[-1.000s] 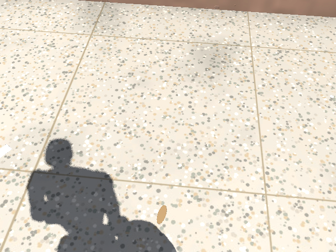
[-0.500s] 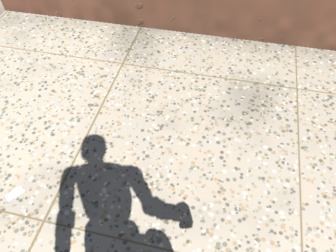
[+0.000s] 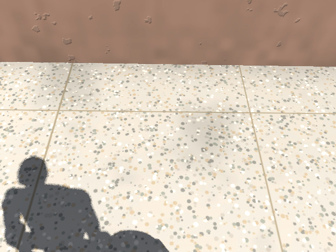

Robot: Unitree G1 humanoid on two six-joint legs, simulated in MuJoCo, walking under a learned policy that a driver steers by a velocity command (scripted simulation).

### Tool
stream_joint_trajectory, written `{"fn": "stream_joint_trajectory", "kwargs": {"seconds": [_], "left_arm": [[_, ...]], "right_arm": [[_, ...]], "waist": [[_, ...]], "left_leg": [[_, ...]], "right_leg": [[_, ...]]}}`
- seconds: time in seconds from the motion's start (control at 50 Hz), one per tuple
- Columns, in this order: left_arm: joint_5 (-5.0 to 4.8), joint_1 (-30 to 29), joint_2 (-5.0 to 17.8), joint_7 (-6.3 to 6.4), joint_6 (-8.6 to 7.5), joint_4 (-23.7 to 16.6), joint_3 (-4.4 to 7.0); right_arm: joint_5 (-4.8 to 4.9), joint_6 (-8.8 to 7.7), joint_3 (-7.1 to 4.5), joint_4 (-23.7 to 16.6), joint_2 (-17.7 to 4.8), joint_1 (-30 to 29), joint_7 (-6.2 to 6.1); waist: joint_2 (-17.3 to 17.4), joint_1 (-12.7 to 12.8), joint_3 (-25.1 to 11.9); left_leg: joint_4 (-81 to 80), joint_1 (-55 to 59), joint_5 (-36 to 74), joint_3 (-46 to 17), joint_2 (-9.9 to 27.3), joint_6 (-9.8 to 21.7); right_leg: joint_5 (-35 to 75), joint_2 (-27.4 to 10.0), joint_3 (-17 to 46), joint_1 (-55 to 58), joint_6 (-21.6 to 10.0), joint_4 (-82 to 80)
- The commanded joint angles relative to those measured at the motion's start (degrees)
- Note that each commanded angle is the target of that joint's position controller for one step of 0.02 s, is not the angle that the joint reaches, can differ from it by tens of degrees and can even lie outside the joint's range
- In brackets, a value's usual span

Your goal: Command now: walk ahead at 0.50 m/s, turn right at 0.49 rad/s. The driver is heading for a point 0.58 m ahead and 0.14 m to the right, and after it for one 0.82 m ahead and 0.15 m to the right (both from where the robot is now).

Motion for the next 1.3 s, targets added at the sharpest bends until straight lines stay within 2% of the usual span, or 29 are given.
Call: {"fn": "stream_joint_trajectory", "kwargs": {"seconds": [0.02, 0.08, 0.12, 0.18, 0.2, 0.22, 0.24, 0.26, 0.3, 0.36, 0.42, 0.62, 0.68, 0.72, 0.74, 0.76, 0.78, 0.8, 0.82, 0.84, 0.88, 0.94, 1.08, 1.12, 1.18, 1.24, 1.26, 1.28, 1.3], "left_arm": [[0.07, -6.5, 0.0, -0.56, -0.55, -5.2, -0.84], [0.34, -9.2, 0.6, -0.75, -0.71, -7.0, -0.87], [0.43, -7.2, 1.7, -0.58, -0.65, -6.8, -0.38], [0.68, 5.1, 4.9, 0.13, -1.06, -3.7, 1.39], [1.36, 13.1, 7.8, 0.76, -1.51, -1.5, 2.75], [1.8, 14.4, 14.6, 1.47, -1.46, -1.8, 4.52], [0.03, 14.1, 16.2, 1.38, -0.61, -2.7, 4.74], [-0.53, 11.4, 14.7, 1.84, -0.31, -2.5, 4.22], [-0.93, 6.3, 9.5, 2.27, -0.99, -2.9, 2.83], [-1.83, 5.9, 8.1, 2.56, -2.86, -3.2, 1.93], [-1.74, 9.6, 10.5, 2.37, -3.48, -2.9, 2.34], [-0.85, 19.8, 9.6, 2.98, -3.46, -1.6, 1.29], [-0.46, 17.6, 11.3, 3.47, -3.81, -1.8, 1.33], [-0.17, 15.6, 12.7, 3.31, -4.12, -1.9, 1.52], [-0.35, 14.8, 12.4, 3.0, -4.29, -2.0, 1.36], [-0.5, 16.3, 8.4, 2.79, -4.55, -3.8, 0.31], [-2.68, 25.5, 5.0, 2.45, -4.24, -3.1, -0.02], [-0.41, 20.8, 9.5, 2.8, -3.74, -2.4, 0.38], [-0.28, 15.3, 9.5, 2.29, -3.74, -3.5, 0.47], [-0.3, 12.8, 8.4, 1.93, -3.73, -4.3, 0.12], [0.51, 13.0, 7.1, 1.19, -2.7, -4.4, -0.23], [0.89, 11.6, 6.0, 0.55, -1.83, -4.6, -0.63], [0.43, -5.1, 3.9, -0.11, -1.95, -9.8, -2.22], [0.19, -7.3, 3.1, 0.12, -2.22, -10.2, -2.72], [0.04, -6.9, 3.5, 0.93, -2.86, -9.5, -2.76], [0.81, 3.6, 5.7, 1.9, -4.06, -5.3, -1.79], [1.68, 9.1, 7.7, 2.37, -4.99, -3.4, -1.26], [2.75, 15.7, 12.0, 2.77, -5.4, -2.6, -0.45], [0.33, 15.4, 12.7, 2.43, -4.55, -2.3, -0.05]], "right_arm": [[0.04, -0.68, -0.96, -2.1, -6.7, 1.8, -0.65], [-0.19, 0.08, -1.15, -1.1, -7.6, 4.2, -1.21], [-0.36, 0.66, -1.48, -1.2, -9.0, 3.5, -1.61], [-0.53, 2.08, -2.29, -2.3, -11.5, 1.8, -1.44], [-0.17, 2.24, -2.37, -3.6, -11.8, 0.1, -0.94], [0.74, 1.98, -1.24, -7.4, -5.6, 1.5, 0.09], [0.46, 1.2, -1.85, -10.6, -8.6, -4.4, 0.68], [0.4, 0.42, -1.64, -12.3, -8.6, -9.7, 1.07], [0.23, 0.02, -1.56, -11.4, -8.4, -7.9, 0.9], [-1.99, 3.21, -1.41, -11.6, -7.3, -6.0, 1.31], [-1.89, 4.47, -1.12, -14.0, -7.0, -11.1, 1.75], [-1.0, 3.63, 0.39, -20.8, -7.1, -28.8, 2.86], [-0.73, 2.9, 0.07, -20.8, -8.7, -25.5, 2.7], [-0.43, 2.34, -1.11, -17.2, -11.2, -14.0, 1.66], [-0.82, 1.78, -1.73, -14.9, -12.5, -5.3, 0.9], [-2.08, 1.56, -2.6, -14.1, -16.9, 3.7, 0.05], [-2.33, 2.15, -3.82, -12.8, -20.9, 2.8, 0.68], [-0.54, 2.77, -2.72, -13.9, -15.0, -2.8, 1.37], [-0.03, 2.71, -1.76, -14.8, -11.2, -7.9, 1.6], [-0.47, 2.44, -1.22, -14.4, -9.5, -9.5, 1.76], [-0.21, 1.69, -0.66, -12.6, -8.5, -8.4, 1.51], [0.46, 0.43, -0.83, -10.3, -9.4, -4.7, 1.76], [0.71, 0.61, -0.81, -7.2, -10.0, 1.5, 1.79], [0.56, 0.71, -0.62, -6.3, -10.0, 2.6, 1.57], [0.22, 1.08, -0.35, -5.0, -10.0, 3.6, 1.19], [0.66, 1.6, -0.44, -5.0, -10.6, 0.5, 0.49], [1.18, 1.59, -0.19, -5.2, -10.1, 1.0, 0.34], [1.71, 1.48, 0.66, -7.0, -7.3, 3.7, 0.01], [3.92, 2.59, 1.2, -4.4, -3.6, 13.4, -0.19]], "waist": [[5.9, -0.5, 4.0], [6.0, -0.9, 4.1], [7.5, 0.8, 2.1], [8.4, 6.1, -5.2], [4.8, 10.5, -9.2], [-7.6, 7.7, -14.1], [-4.3, 7.9, -16.3], [0.3, 7.0, -7.8], [5.5, 1.9, -1.2], [3.4, -1.0, -2.2], [1.5, 0.1, -1.3], [-1.7, 7.1, 0.8], [-2.6, 4.1, 0.9], [-2.3, -1.0, -4.2], [-0.4, -5.3, -8.9], [6.6, -7.3, -17.0], [21.2, -1.8, -20.4], [8.5, -0.8, -11.9], [4.1, -0.1, -4.7], [2.6, 0.6, -2.1], [6.2, 2.3, -1.4], [6.7, 2.7, -1.5], [6.3, -0.8, 1.7], [6.0, -1.3, 2.1], [7.6, -1.2, 0.1], [6.7, 3.8, -3.7], [4.1, 5.6, -7.2], [-3.9, 6.0, -15.2], [-11.9, 2.9, -25.2]], "left_leg": [[-5.3, -2.2, 27.4, -3.4, 15.8, 2.2], [-1.9, 3.9, 36.7, -1.0, 17.4, 2.1], [4.2, 6.7, 52.5, 0.9, 18.0, 1.8], [26.1, 5.5, 59.2, 1.7, 18.6, 2.1], [41.3, -3.6, 46.5, 2.3, 17.3, 0.4], [63.1, -28.1, -0.4, 1.4, 8.4, -2.7], [72.7, -39.9, -15.6, -11.6, 0.8, -3.6], [70.3, -45.5, -9.6, -15.5, 5.3, -3.0], [59.8, -39.7, -3.7, -15.5, 8.8, -3.2], [53.1, -33.1, -3.2, -15.2, 9.7, -5.7], [46.8, -35.9, 1.5, -13.8, 9.6, -7.3], [23.7, -40.1, 14.2, -11.8, 5.8, -4.6], [18.0, -31.6, 10.6, -11.9, 3.9, -1.5], [15.2, -17.5, 6.6, -10.7, 0.2, 0.7], [12.8, -5.6, 8.6, -12.6, 2.6, 2.3], [13.0, 7.3, 2.5, -28.0, 16.2, 5.0], [4.3, 16.5, 1.1, -55.7, 27.7, 13.1], [1.4, 8.8, -8.1, -55.0, 24.7, 11.4], [0.5, 0.3, -7.3, -44.7, 22.3, 10.2], [-0.9, -4.2, -1.2, -38.4, 19.4, 9.0], [-2.7, -8.7, 7.5, -30.0, 15.6, 7.1], [-4.6, -8.5, 14.9, -25.5, 14.6, 7.9], [-6.9, -5.5, 21.5, -18.0, 11.6, 6.8], [-4.2, -4.9, 33.3, -15.6, 11.3, 6.0], [1.6, -1.6, 44.5, -14.9, 12.1, 4.5], [13.8, 0.4, 47.7, -15.3, 11.1, 2.1], [22.1, -4.0, 39.3, -14.0, 8.8, 0.6], [37.3, -14.5, 11.2, -11.5, 5.2, -0.9], [52.0, -21.7, -23.8, -13.7, -1.9, -1.9]], "right_leg": [[3.0, 1.1, -4.1, 0.7, -0.4, -8.3], [-0.7, 2.9, -6.7, 2.0, -2.5, -13.1], [-6.0, 5.8, -8.6, 6.4, -4.8, -14.2], [-13.2, 11.0, -8.9, 21.1, -9.0, -18.3], [-12.6, 8.6, -3.1, 33.7, -11.5, -24.1], [-13.0, -9.0, 23.6, 51.8, -19.3, -25.4], [-12.8, -14.3, 44.3, 54.4, -23.2, -34.4], [-10.3, -13.1, 34.6, 49.0, -20.9, -36.0], [1.6, -8.0, 23.7, 36.5, -15.6, -37.4], [12.2, -2.8, 16.6, 30.3, -13.8, -38.0], [13.9, -0.8, 15.3, 29.3, -12.7, -38.8], [19.8, -1.8, 16.1, 42.0, -8.8, -37.0], [27.6, -3.6, 15.9, 42.5, -6.9, -34.3], [40.8, -2.0, 14.0, 42.0, -5.2, -22.9], [35.5, 0.5, 11.8, 37.0, -4.3, -11.7], [14.2, 4.5, 9.0, 27.6, -3.5, 5.5], [-28.4, 14.8, 6.1, 10.1, -1.3, 21.7], [-24.5, 10.2, 9.6, 4.9, -2.2, 24.6], [-19.1, 7.9, 9.0, 4.8, -2.1, 22.2], [-16.6, 6.2, 8.2, 5.8, -1.9, 19.6], [-15.3, 4.0, 6.8, 9.0, -0.9, 15.5], [-13.5, 2.8, 4.5, 7.2, 0.5, 12.6], [-0.9, 0.6, -0.8, 1.7, 3.2, -6.8], [1.0, 2.3, -2.4, 5.1, 3.0, -12.7], [1.0, 4.7, -2.5, 10.4, 1.6, -17.0], [2.4, 7.3, -1.8, 22.1, -1.2, -25.8], [15.0, 3.7, 0.4, 32.1, -2.2, -27.9], [45.5, -11.1, 12.6, 47.1, -5.8, -21.2], [60.6, -21.5, 25.3, 54.8, -16.2, -20.9]]}}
